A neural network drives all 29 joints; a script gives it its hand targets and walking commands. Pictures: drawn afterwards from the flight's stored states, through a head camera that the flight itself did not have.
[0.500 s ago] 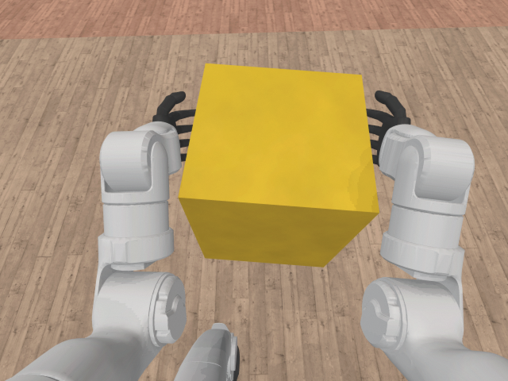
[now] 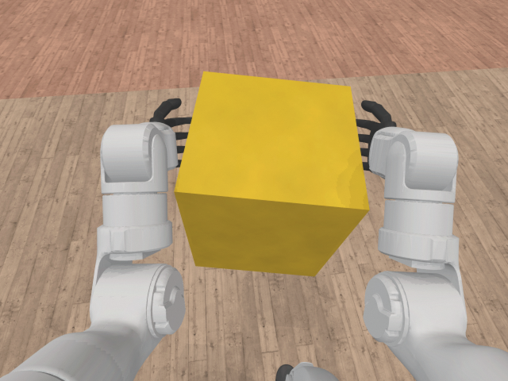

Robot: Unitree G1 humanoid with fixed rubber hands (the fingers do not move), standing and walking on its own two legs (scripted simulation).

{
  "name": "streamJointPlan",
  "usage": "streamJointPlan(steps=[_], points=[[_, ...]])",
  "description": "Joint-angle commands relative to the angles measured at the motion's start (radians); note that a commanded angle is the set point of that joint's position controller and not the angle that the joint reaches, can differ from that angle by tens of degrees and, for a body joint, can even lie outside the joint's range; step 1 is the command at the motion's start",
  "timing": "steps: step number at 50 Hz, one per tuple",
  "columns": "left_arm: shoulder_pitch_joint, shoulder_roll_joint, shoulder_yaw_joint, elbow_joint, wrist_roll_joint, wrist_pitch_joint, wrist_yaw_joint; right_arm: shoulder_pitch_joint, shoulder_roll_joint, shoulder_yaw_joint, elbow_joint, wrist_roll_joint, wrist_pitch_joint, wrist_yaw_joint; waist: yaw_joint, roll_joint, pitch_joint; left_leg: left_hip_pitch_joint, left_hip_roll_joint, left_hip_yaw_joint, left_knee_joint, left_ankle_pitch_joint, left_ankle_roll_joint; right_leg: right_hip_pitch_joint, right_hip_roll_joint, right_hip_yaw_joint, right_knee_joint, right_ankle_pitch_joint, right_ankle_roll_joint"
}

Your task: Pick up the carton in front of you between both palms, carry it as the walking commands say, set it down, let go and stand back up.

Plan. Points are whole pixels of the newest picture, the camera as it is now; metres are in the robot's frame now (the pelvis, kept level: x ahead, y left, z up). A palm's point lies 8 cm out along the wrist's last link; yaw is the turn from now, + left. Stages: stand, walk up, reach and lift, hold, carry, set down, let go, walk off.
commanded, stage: carry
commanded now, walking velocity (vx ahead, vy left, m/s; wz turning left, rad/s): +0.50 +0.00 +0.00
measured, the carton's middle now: (265, 185) +0.38 -0.01 +0.10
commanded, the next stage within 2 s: none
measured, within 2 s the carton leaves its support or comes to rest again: neither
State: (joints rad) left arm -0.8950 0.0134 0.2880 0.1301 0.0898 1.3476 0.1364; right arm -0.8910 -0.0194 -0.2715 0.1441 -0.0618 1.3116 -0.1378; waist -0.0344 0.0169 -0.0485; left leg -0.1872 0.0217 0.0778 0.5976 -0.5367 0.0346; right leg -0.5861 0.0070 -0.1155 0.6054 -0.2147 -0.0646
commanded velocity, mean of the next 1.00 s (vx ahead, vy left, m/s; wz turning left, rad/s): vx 0.50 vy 0.00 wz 0.00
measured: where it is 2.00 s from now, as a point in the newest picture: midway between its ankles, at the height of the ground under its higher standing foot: (252, 159)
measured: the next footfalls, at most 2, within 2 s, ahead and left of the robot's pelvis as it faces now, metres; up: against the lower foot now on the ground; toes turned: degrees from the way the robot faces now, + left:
left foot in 0.42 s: +0.41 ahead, +0.10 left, +0.04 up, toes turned +4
right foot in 0.84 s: +0.66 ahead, -0.10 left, +0.05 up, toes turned -4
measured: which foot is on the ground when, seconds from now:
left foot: down 0.00-0.02, up 0.04-0.40, down 0.42-0.86, up 0.88-1.00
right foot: down 0.00-0.44, up 0.46-0.82, down 0.84-1.00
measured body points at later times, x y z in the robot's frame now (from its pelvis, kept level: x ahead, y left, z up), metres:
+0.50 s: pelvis +0.29 +0.02 +0.02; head +0.31 +0.02 +0.47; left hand +0.69 +0.16 +0.18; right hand +0.68 -0.14 +0.18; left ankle +0.37 +0.10 -0.69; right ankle +0.15 -0.09 -0.62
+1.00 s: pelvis +0.57 -0.02 +0.06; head +0.61 -0.02 +0.50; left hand +0.95 +0.16 +0.20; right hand +0.98 -0.15 +0.20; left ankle +0.50 +0.09 -0.57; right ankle +0.62 -0.09 -0.67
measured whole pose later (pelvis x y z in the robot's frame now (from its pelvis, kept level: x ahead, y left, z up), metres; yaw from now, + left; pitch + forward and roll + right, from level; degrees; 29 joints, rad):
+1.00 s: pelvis +0.57 -0.02 +0.06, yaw +0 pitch +5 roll +0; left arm -0.86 0.01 0.24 0.19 0.07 1.33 0.16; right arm -0.88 -0.04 -0.27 0.21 -0.08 1.35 -0.13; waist 0.07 0.01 -0.02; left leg -0.58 -0.02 0.02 1.30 -0.43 0.04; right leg -0.44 0.02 -0.10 0.59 -0.31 -0.06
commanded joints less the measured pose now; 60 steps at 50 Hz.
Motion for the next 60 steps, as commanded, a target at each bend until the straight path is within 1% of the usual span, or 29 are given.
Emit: streamJointPlan(steps=[1,2,3,4,5,7,11,14,17,19,20,21,22,23,24,26,28,34,39,41,42,43,44,45,47,49,53,57,60], points=[[-0.646,-1.014,-0.551,0.049,-0.400,-0.034,-0.221,-0.708,1.098,0.572,0.012,0.445,0.009,0.263,0.114,-0.182,-0.638,-0.285,0.002,0.017,0.519,0.468,-0.017,0.829,-0.290,0.511,-0.118,0.019,-0.154],[-0.671,-1.036,-0.554,0.035,-0.412,-0.044,-0.226,-0.741,1.095,0.556,-0.005,0.435,0.003,0.264,0.130,-0.337,-0.584,-0.550,-0.127,-0.045,0.715,0.008,-0.019,0.913,-0.348,0.781,-0.220,0.161,-0.255],[-0.708,-1.066,-0.560,-0.004,-0.441,-0.043,-0.233,-0.761,1.121,0.559,-0.009,0.436,0.000,0.256,0.118,-0.244,-0.542,-0.644,-0.064,-0.116,0.835,0.008,0.009,0.910,-0.343,0.702,-0.165,0.201,-0.256],[-0.758,-1.109,-0.584,-0.052,-0.481,-0.046,-0.239,-0.764,1.111,0.551,-0.035,0.429,-0.004,0.246,0.129,-0.122,-0.518,-0.663,-0.041,-0.118,0.849,0.038,0.015,0.856,-0.318,0.607,-0.136,0.266,-0.233],[-0.815,-1.135,-0.609,-0.105,-0.518,-0.050,-0.243,-0.764,1.112,0.544,-0.055,0.424,-0.006,0.234,0.117,-0.064,-0.488,-0.661,-0.010,-0.121,0.796,0.088,0.019,0.793,-0.300,0.531,-0.141,0.270,-0.195],[-0.877,-1.156,-0.632,-0.183,-0.562,-0.052,-0.244,-0.748,1.095,0.526,-0.092,0.402,-0.007,0.207,0.094,-0.090,-0.489,-0.620,0.011,-0.106,0.710,0.134,0.020,0.729,-0.272,0.454,-0.175,0.183,-0.157],[-0.870,-1.135,-0.634,-0.233,-0.579,-0.040,-0.241,-0.716,1.047,0.533,-0.138,0.368,0.001,0.171,0.101,-0.120,-0.482,-0.653,0.022,-0.059,0.556,0.141,0.003,0.726,-0.267,0.375,-0.201,0.214,-0.182],[-0.819,-1.096,-0.625,-0.201,-0.556,-0.023,-0.238,-0.686,1.015,0.542,-0.120,0.348,0.015,0.164,0.115,-0.138,-0.454,-0.601,0.025,-0.026,0.347,0.217,-0.005,0.706,-0.243,0.282,-0.201,0.293,-0.163],[-0.770,-1.069,-0.613,-0.122,-0.523,-0.015,-0.243,-0.662,1.008,0.547,-0.055,0.343,0.026,0.178,0.115,-0.168,-0.420,-0.476,-0.028,0.060,0.149,0.274,0.007,0.674,-0.208,0.187,-0.166,0.445,-0.119],[-0.751,-1.063,-0.600,-0.067,-0.503,-0.014,-0.247,-0.658,1.021,0.546,-0.006,0.352,0.029,0.194,0.082,-0.179,-0.429,-0.296,-0.094,0.129,0.023,0.279,0.029,0.625,-0.191,0.118,-0.064,0.637,-0.077],[-0.741,-1.066,-0.591,-0.043,-0.496,-0.014,-0.248,-0.648,1.031,0.539,0.026,0.357,0.027,0.202,0.030,-0.154,-0.479,-0.091,-0.118,0.158,-0.065,0.336,0.046,0.564,-0.161,0.054,0.072,0.706,-0.036],[-0.744,-1.062,-0.582,-0.025,-0.487,-0.019,-0.250,-0.638,1.028,0.520,0.050,0.362,0.019,0.212,-0.034,-0.105,-0.549,0.169,-0.041,0.059,-0.070,0.339,0.069,0.409,-0.142,0.031,0.229,0.546,0.008],[-0.735,-1.077,-0.575,0.008,-0.483,-0.017,-0.254,-0.629,1.026,0.508,0.071,0.365,0.014,0.219,-0.046,0.112,-0.620,0.375,0.226,-0.416,-0.126,0.270,0.169,0.151,-0.056,0.028,0.467,0.175,0.057],[-0.765,-1.092,-0.566,0.012,-0.478,-0.020,-0.255,-0.649,1.044,0.505,0.074,0.369,0.003,0.225,-0.064,0.318,-0.596,0.513,0.320,-0.734,-0.207,0.482,0.285,-0.132,0.099,0.087,0.700,-0.299,0.066],[-0.788,-1.102,-0.563,0.005,-0.469,-0.028,-0.249,-0.691,1.070,0.519,0.033,0.396,0.001,0.232,-0.044,0.224,-0.564,0.521,0.325,-0.664,-0.149,0.552,0.298,-0.231,0.034,0.157,0.837,-0.312,0.035],[-0.792,-1.104,-0.548,-0.026,-0.454,-0.036,-0.231,-0.802,1.138,0.554,-0.063,0.470,-0.010,0.246,-0.042,0.036,-0.499,0.393,0.268,-0.494,-0.117,0.619,0.240,-0.256,-0.020,0.163,0.798,-0.250,0.018],[-0.781,-1.095,-0.539,-0.061,-0.438,-0.041,-0.207,-0.888,1.171,0.586,-0.140,0.524,-0.014,0.252,-0.012,0.050,-0.496,0.334,0.234,-0.419,-0.151,0.542,0.193,-0.217,-0.041,0.156,0.698,-0.205,0.021],[-0.741,-1.036,-0.554,-0.127,-0.401,-0.030,-0.164,-0.842,1.122,0.594,-0.193,0.531,0.004,0.242,-0.032,0.091,-0.482,0.322,0.220,-0.282,-0.187,0.558,0.220,-0.233,-0.056,0.082,0.415,-0.152,0.046],[-0.687,-1.017,-0.566,-0.034,-0.396,-0.009,-0.184,-0.757,1.076,0.579,-0.087,0.473,0.020,0.245,-0.028,0.137,-0.425,0.262,0.168,-0.123,-0.134,0.799,0.142,-0.019,0.016,-0.035,0.073,-0.041,0.018],[-0.674,-1.032,-0.555,0.029,-0.404,-0.009,-0.202,-0.736,1.075,0.566,-0.030,0.455,0.020,0.249,0.040,0.119,-0.470,0.180,0.133,-0.022,0.066,1.017,0.081,0.281,0.084,-0.109,-0.084,0.038,-0.010],[-0.655,-1.038,-0.543,0.063,-0.407,-0.013,-0.212,-0.730,1.073,0.558,-0.006,0.449,0.017,0.252,0.092,0.079,-0.544,0.048,0.109,0.015,0.219,0.915,0.040,0.536,0.038,-0.055,-0.086,0.036,-0.029],[-0.638,-1.031,-0.523,0.082,-0.407,-0.021,-0.221,-0.742,1.080,0.550,0.010,0.449,0.017,0.257,0.123,-0.091,-0.614,-0.198,0.036,0.027,0.440,0.579,-0.004,0.756,-0.204,0.363,-0.127,-0.056,-0.099],[-0.664,-1.033,-0.523,0.082,-0.407,-0.032,-0.224,-0.762,1.101,0.540,0.015,0.443,0.015,0.261,0.131,-0.374,-0.595,-0.518,-0.128,-0.019,0.680,0.036,-0.029,0.915,-0.340,0.754,-0.212,0.161,-0.239],[-0.686,-1.062,-0.523,0.056,-0.430,-0.030,-0.233,-0.784,1.114,0.535,0.013,0.439,0.010,0.256,0.117,-0.282,-0.561,-0.639,-0.074,-0.110,0.824,0.004,-0.001,0.939,-0.349,0.715,-0.162,0.235,-0.257],[-0.789,-1.136,-0.563,-0.035,-0.502,-0.038,-0.247,-0.800,1.116,0.519,-0.027,0.432,0.002,0.239,0.127,-0.067,-0.502,-0.673,-0.018,-0.120,0.803,0.074,0.012,0.827,-0.304,0.543,-0.126,0.317,-0.203],[-0.868,-1.168,-0.593,-0.121,-0.552,-0.043,-0.250,-0.793,1.107,0.501,-0.067,0.414,0.000,0.215,0.101,-0.086,-0.495,-0.632,0.010,-0.110,0.708,0.127,0.016,0.750,-0.275,0.465,-0.165,0.213,-0.161],[-0.879,-1.164,-0.608,-0.178,-0.578,-0.034,-0.246,-0.758,1.060,0.499,-0.111,0.376,0.005,0.177,0.101,-0.120,-0.487,-0.643,0.017,-0.062,0.555,0.131,0.002,0.720,-0.269,0.386,-0.203,0.196,-0.183],[-0.818,-1.120,-0.602,-0.139,-0.552,-0.015,-0.243,-0.726,1.023,0.515,-0.091,0.352,0.022,0.168,0.116,-0.148,-0.447,-0.558,0.015,-0.012,0.276,0.244,-0.004,0.683,-0.234,0.262,-0.200,0.308,-0.150],[-0.777,-1.099,-0.587,-0.059,-0.521,-0.009,-0.248,-0.704,1.022,0.519,-0.024,0.354,0.032,0.185,0.112,-0.173,-0.417,-0.408,-0.051,0.089,0.094,0.268,0.013,0.644,-0.205,0.174,-0.152,0.458,-0.106]])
